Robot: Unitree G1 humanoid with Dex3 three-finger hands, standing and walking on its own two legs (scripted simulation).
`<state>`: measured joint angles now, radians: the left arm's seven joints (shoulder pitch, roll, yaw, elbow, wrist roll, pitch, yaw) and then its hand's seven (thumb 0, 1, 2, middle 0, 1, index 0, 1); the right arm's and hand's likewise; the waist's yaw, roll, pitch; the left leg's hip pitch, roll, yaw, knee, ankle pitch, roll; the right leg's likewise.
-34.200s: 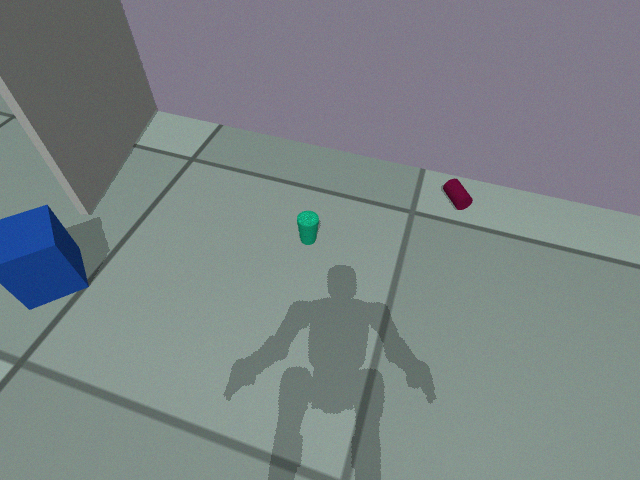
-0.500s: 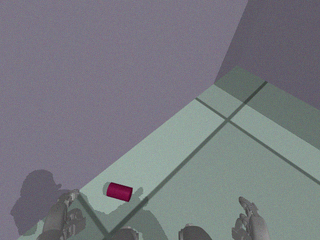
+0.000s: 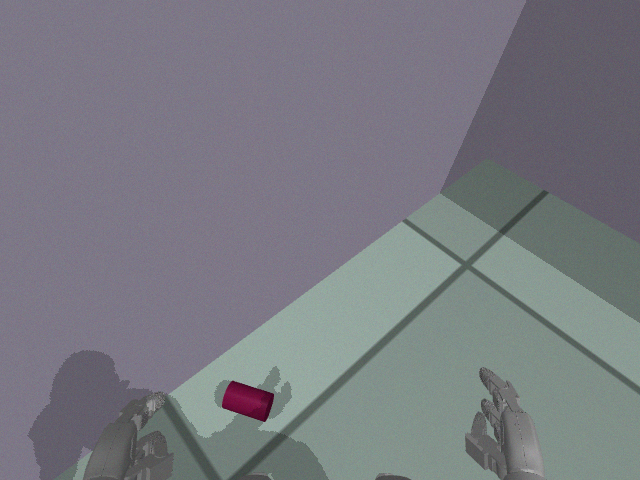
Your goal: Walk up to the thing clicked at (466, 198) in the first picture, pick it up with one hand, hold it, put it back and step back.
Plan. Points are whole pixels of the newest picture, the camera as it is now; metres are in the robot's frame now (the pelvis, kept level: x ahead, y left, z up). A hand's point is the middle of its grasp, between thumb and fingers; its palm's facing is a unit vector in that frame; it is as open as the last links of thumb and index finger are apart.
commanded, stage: home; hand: left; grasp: from above
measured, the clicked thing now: (248, 400) +0.43 +0.18 -0.68
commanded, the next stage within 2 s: stand in 1.62 s
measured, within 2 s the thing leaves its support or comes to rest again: neither
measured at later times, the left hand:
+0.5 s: hand (174, 470) +0.15 +0.17 -0.05, palm faces +0.04 -0.98 -0.20, open 7.4 cm
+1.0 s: hand (173, 462) +0.16 +0.17 -0.05, palm faces +0.04 -0.98 -0.20, open 7.4 cm
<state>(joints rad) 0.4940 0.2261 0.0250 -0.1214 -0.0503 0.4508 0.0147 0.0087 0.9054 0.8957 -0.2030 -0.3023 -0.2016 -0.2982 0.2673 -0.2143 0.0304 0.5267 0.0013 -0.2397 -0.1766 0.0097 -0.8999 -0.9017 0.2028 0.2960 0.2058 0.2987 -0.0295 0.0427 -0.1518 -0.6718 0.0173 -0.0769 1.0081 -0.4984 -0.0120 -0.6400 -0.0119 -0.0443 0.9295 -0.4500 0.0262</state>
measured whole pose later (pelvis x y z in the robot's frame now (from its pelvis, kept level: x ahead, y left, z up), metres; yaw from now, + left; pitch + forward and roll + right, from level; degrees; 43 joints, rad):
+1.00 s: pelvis +0.00 +0.00 +0.00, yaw +0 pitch +9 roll -3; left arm 0.49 0.23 0.02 -0.12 -0.05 0.45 0.02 0.01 0.91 0.90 -0.20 -0.30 -0.20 -0.30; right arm 0.29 -0.21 0.03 0.55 0.00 -0.25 -0.19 0.01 -0.90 -0.90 0.20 0.30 0.21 0.30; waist -0.03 0.05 -0.15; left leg -0.68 0.02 -0.07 1.02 -0.50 -0.02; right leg -0.65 -0.01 -0.04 0.95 -0.45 0.02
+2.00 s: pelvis -0.01 +0.00 +0.03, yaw +0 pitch +0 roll +0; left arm 0.23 0.29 0.04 0.68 0.04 0.06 0.03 0.01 0.90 0.90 -0.20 -0.30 -0.20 -0.30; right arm 0.20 -0.29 -0.05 0.85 -0.06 -0.03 -0.01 0.01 -0.90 -0.90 0.20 0.30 0.21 0.30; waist 0.02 -0.01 0.03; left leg -0.39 -0.01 -0.03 0.79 -0.40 0.00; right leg -0.40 -0.04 0.00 0.79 -0.39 0.03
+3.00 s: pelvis -0.01 -0.01 +0.06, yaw +0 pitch -4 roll +0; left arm 0.14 0.30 0.03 1.17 0.02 0.00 0.01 0.00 0.90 0.90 -0.21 -0.30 -0.20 -0.30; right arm 0.15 -0.31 -0.02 1.13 -0.02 0.00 -0.02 0.00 -0.90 -0.90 0.20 0.30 0.20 0.30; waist 0.01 0.02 0.08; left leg -0.11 0.01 -0.05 0.37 -0.19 -0.02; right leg -0.11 -0.03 -0.03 0.36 -0.18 0.02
